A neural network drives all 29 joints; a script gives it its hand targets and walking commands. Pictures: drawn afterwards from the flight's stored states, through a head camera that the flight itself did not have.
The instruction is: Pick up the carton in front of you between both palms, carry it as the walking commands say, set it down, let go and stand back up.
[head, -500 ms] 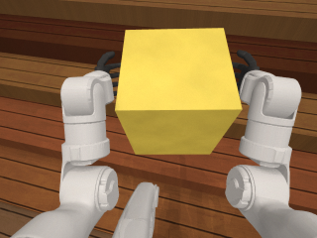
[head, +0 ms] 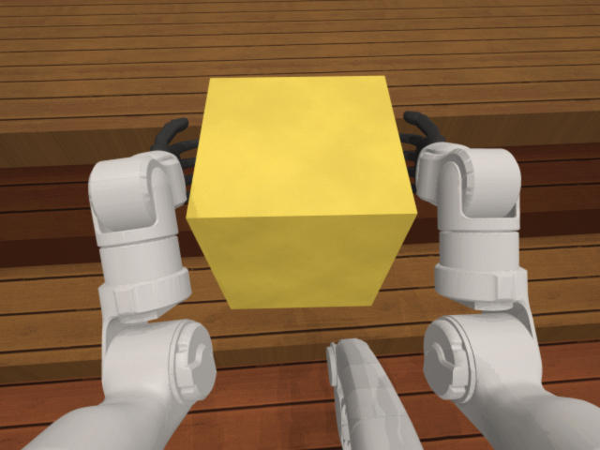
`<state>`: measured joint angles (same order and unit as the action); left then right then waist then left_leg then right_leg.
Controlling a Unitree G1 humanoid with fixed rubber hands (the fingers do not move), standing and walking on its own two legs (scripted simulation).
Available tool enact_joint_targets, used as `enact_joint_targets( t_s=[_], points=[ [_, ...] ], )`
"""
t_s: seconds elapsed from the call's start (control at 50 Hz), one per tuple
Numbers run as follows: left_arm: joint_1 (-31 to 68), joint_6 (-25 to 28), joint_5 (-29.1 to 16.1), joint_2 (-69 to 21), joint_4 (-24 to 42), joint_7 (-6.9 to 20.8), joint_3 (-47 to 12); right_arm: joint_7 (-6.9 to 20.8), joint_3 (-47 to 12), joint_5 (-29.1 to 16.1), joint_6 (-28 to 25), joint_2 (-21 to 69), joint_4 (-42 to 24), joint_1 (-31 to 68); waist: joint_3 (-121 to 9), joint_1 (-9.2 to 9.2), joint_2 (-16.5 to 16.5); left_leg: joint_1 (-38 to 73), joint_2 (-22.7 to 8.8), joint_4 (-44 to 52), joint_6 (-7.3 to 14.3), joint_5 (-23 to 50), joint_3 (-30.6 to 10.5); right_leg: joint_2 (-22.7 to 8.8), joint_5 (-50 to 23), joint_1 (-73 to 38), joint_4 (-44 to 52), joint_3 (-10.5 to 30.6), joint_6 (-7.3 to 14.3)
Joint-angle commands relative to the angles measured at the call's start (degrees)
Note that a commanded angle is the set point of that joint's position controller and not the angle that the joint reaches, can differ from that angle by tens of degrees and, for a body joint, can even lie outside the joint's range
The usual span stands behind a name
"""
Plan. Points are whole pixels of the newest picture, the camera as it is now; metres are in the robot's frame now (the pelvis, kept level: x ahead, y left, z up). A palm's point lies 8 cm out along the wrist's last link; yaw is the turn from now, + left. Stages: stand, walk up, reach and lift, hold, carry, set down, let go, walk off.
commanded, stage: carry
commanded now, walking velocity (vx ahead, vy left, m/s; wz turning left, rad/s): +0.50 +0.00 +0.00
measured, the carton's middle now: (299, 204) +0.40 -0.03 +0.11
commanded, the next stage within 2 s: none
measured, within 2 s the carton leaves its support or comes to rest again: neither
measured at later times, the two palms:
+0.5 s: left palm out of the picture +0.66 +0.11 +0.33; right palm out of the picture +0.69 -0.19 +0.33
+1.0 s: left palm out of the picture +0.99 +0.10 +0.46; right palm out of the picture +0.96 -0.20 +0.46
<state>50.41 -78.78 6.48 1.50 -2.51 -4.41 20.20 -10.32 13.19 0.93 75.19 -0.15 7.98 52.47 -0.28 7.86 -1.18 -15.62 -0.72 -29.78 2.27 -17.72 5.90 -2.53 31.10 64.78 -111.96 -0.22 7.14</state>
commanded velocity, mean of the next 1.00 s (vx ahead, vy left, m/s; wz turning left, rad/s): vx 0.50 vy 0.00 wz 0.00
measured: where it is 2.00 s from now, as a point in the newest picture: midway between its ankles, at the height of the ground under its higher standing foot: (270, 88)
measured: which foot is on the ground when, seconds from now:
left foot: down 0.00-0.18, up 0.20-0.62, down 0.64-1.00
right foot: up 0.00-0.10, down 0.12-0.68, up 0.70-1.00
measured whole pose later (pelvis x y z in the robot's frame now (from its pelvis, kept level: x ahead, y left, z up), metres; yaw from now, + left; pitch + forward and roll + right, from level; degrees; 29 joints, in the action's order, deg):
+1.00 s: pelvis +0.60 -0.03 +0.27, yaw +0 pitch +3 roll +1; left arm 50.7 -79.0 5.7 2.6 -4.9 -5.4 18.9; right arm -10.2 13.4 2.3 75.9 0.3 8.4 51.8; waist -1.7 6.1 -1.9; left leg -16.7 -1.2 -30.7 2.3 -17.6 6.5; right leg -3.0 30.4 64.2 -111.9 -0.6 6.8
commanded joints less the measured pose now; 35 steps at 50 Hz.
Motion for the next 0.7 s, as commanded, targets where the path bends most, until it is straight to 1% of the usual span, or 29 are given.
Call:
enact_joint_targets(
  t_s=[0.0,0.02,0.04,0.06,0.08,0.1,0.12,0.14,0.16,0.18,0.2,0.22,0.24,0.26,0.3,0.34,0.36,0.38,0.42,0.46,0.5,0.54,0.56,0.58,0.6,0.62,0.64,0.66,0.68],
  points=[
    [39.86,0.81,-19.5,-53.11,-2.14,7.12,-34.5,16.82,-30.46,-26.07,1.94,60.8,-5.9,43.0,-19.4,-0.88,4.27,30.26,-15.26,15.26,10.46,3.39,-20.23,-4.26,2.25,20.54,5.39,-1.9,-1.07],
    [40.21,0.48,-20.12,-53.44,-3.1,7.05,-34.56,16.98,-29.85,-25.81,2.34,60.25,-5.3,42.87,-19.89,-2.91,4.88,21.18,-12.46,20.04,9.96,6.08,-15.16,-4.96,-1.88,8.05,15.89,-4.7,-1.53],
    [41.71,0.28,-20.85,-53.94,-3.2,7.06,-35.39,17.2,-29.45,-25.41,2.71,59.48,-4.47,43.27,-17.75,-4.25,8.49,9.01,-9.83,26.16,8.89,8.04,-7.66,-4.68,-4.34,-7.91,30.76,-7.35,-1.55],
    [42.12,0.01,-21.78,-54.97,-3.8,6.98,-35.94,17.41,-28.65,-24.96,3.15,59.4,-3.85,43.82,-19.06,-6.68,12.54,-1.41,-7.82,26.04,8.81,26.48,0.13,-2.25,-12.36,-24.78,39.38,-11.15,-0.7],
    [43.01,-0.24,-23.03,-56.44,-5.27,7.0,-35.85,17.53,-27.37,-24.03,3.74,59.14,-2.02,41.53,-22.28,-8.3,15.71,1.17,-7.97,20.36,8.92,55.44,2.21,2.23,-17.6,-32.24,43.1,-14.63,0.01],
    [41.55,-0.27,-24.51,-58.51,-6.43,7.25,-36.15,17.53,-26.22,-22.65,4.02,58.52,-1.0,41.07,-28.15,-12.69,20.15,6.74,-9.0,10.31,7.54,79.43,4.06,5.31,-18.66,-37.15,44.7,-17.38,0.76],
    [41.71,0.02,-25.97,-60.08,-6.36,7.53,-36.39,17.55,-25.29,-21.34,4.13,58.4,0.99,40.24,-32.95,-17.95,20.65,11.64,-9.44,-3.35,5.71,89.47,5.51,8.12,-18.55,-43.02,52.47,-19.25,0.1],
    [43.6,0.64,-27.0,-61.91,-6.05,7.88,-37.0,17.42,-24.43,-20.35,3.95,58.68,2.23,39.42,-38.2,-20.65,11.31,11.75,-4.64,-22.3,1.53,82.12,4.84,8.87,-24.13,-54.54,67.88,-13.05,0.48],
    [43.67,1.18,-28.96,-65.25,-5.63,8.75,-37.34,17.27,-23.48,-18.37,3.4,57.95,2.46,37.99,-35.26,-19.52,7.98,-2.31,-2.97,-34.48,0.34,41.03,-1.9,3.45,-30.81,-63.68,79.76,3.4,1.08],
    [43.72,2.7,-30.16,-65.36,-4.42,9.42,-37.48,17.0,-21.88,-16.74,2.75,58.76,3.66,34.01,-43.48,-15.68,-17.92,-21.47,9.31,-64.82,-4.19,3.29,-8.29,-15.67,-63.39,-76.77,87.75,41.59,13.45],
    [47.43,2.99,-33.09,-68.03,-1.76,10.24,-38.54,16.13,-20.55,-14.06,1.86,56.94,3.59,35.08,-48.37,-13.89,-9.64,-22.38,6.39,-77.9,-0.78,3.87,-19.42,-15.59,-60.71,-77.54,81.34,39.08,14.26],
    [51.07,4.02,-34.8,-69.91,2.13,11.02,-39.85,15.7,-20.12,-13.32,1.49,56.99,1.22,36.03,-44.14,-13.06,-6.29,-27.54,4.85,-78.38,0.66,5.3,-17.06,-13.15,-48.76,-74.32,79.32,34.79,12.58],
    [55.09,4.63,-36.14,-71.36,5.64,11.59,-40.43,15.29,-20.79,-13.37,1.17,57.51,-1.61,39.33,-38.57,-11.72,-2.9,-31.9,2.21,-76.04,2.24,4.99,-13.98,-12.27,-34.17,-70.87,80.1,30.31,8.5],
    [57.08,5.15,-36.92,-72.0,7.84,12.06,-41.01,14.79,-21.57,-13.55,0.69,56.75,-3.83,41.36,-33.98,-11.15,-4.7,-35.16,0.38,-74.25,3.16,3.26,-13.52,-11.95,-28.27,-69.12,82.41,27.86,7.56],
    [56.13,5.05,-37.89,-72.36,8.92,12.03,-41.79,13.99,-24.05,-14.39,0.51,57.14,-6.27,41.25,-30.19,-11.06,-2.01,-37.7,-1.01,-71.1,4.34,4.04,-11.27,-11.57,-16.17,-66.72,85.14,23.86,6.07],
    [53.22,4.53,-36.42,-70.38,8.19,11.65,-41.64,13.4,-26.08,-14.79,0.35,56.9,-6.52,39.8,-28.7,-12.03,0.21,-40.67,-1.99,-62.43,3.72,-1.62,-8.79,-12.64,-20.57,-68.77,86.87,20.18,6.66],
    [50.58,4.12,-35.51,-68.87,7.56,11.39,-41.44,13.26,-27.12,-15.14,0.52,56.68,-6.44,37.71,-29.29,-12.57,0.43,-42.15,-1.84,-61.55,3.84,0.44,-6.28,-12.87,-27.89,-71.29,86.58,18.38,7.12],
    [48.56,3.64,-34.49,-67.07,6.95,11.2,-40.87,13.14,-27.71,-15.41,0.8,56.44,-6.44,36.86,-29.3,-13.43,-3.56,-47.86,-1.48,-70.55,4.21,-1.63,-4.28,-14.62,-32.96,-74.98,87.61,18.95,9.26],
    [44.01,2.66,-31.88,-63.51,3.82,11.04,-39.11,13.16,-28.59,-15.76,1.75,55.66,-4.56,35.54,-27.89,-15.76,-6.13,-65.51,-2.38,-87.45,4.94,-11.29,-5.46,-18.05,-32.87,-85.58,89.97,22.59,11.47],
    [43.24,1.84,-30.49,-60.82,1.91,11.16,-38.07,13.24,-29.17,-16.2,2.47,55.13,-2.73,35.57,-22.18,-15.72,-1.86,-76.36,-3.74,-90.65,5.22,-16.64,-7.0,-18.53,-24.15,-88.08,92.86,20.19,8.74],
    [44.45,1.17,-30.2,-59.48,0.75,11.57,-37.16,13.3,-29.12,-16.99,2.98,54.24,-0.99,37.05,-15.94,-12.67,-0.99,-68.48,-5.63,-74.58,4.06,-12.04,-2.12,-12.22,-14.98,-75.64,98.64,10.99,3.7],
    [45.17,0.32,-29.78,-58.39,-1.4,11.82,-35.62,13.1,-29.11,-18.21,3.44,55.0,0.55,39.6,-13.52,-10.02,-5.69,-46.78,-5.99,-55.44,3.09,-7.21,3.05,-8.85,-24.06,-59.14,109.57,1.94,4.32],
    [45.5,-0.02,-29.35,-58.24,-2.67,11.86,-34.41,13.01,-28.91,-19.18,3.72,55.97,1.27,40.7,-15.49,-8.88,-9.02,-30.97,-3.83,-45.34,4.3,-3.47,6.53,-5.52,-39.97,-50.76,109.51,-6.13,3.88],
    [43.86,-0.49,-28.83,-57.53,-4.6,11.82,-32.83,12.95,-28.76,-20.08,3.95,57.33,2.71,40.65,-19.62,-7.06,-12.17,-20.11,-0.02,-40.98,5.54,4.61,9.43,-5.65,-70.18,-51.01,105.01,-8.96,4.38],
    [43.23,-0.63,-27.89,-57.0,-5.53,11.74,-31.31,13.06,-28.57,-21.09,3.96,59.11,3.44,40.31,-25.22,-3.75,-16.2,-15.03,2.78,-39.01,6.75,7.05,11.76,-7.24,-94.41,-56.82,96.67,-10.05,3.55],
    [43.33,-0.67,-26.84,-57.21,-6.32,11.62,-30.36,13.28,-28.52,-21.97,3.72,60.59,3.71,40.16,-30.17,0.35,-17.68,-9.43,5.56,-33.97,6.88,6.38,13.15,-8.08,-106.54,-62.06,85.56,-11.25,1.85],
    [43.12,-0.45,-25.7,-57.42,-7.33,11.55,-29.66,13.7,-28.77,-23.11,3.16,62.24,2.87,41.81,-34.39,3.9,-12.37,-0.53,8.87,-18.12,5.94,10.49,13.6,-5.9,-106.76,-65.66,68.94,-13.36,-0.81],
    [43.58,0.13,-24.4,-57.52,-7.08,11.25,-28.89,14.41,-29.2,-24.62,2.38,63.93,1.68,44.19,-39.96,3.5,-2.49,15.03,4.48,-5.51,7.01,20.57,0.3,-1.15,-82.86,-57.8,50.06,-7.32,-4.84],
    [40.06,0.77,-22.47,-58.44,-8.28,11.08,-28.04,15.13,-29.33,-26.3,1.44,65.77,2.39,42.83,-42.67,-0.27,15.48,27.6,-15.75,1.51,17.71,45.46,-37.66,8.42,-19.29,-32.64,20.93,-3.32,-9.45]
  ],
)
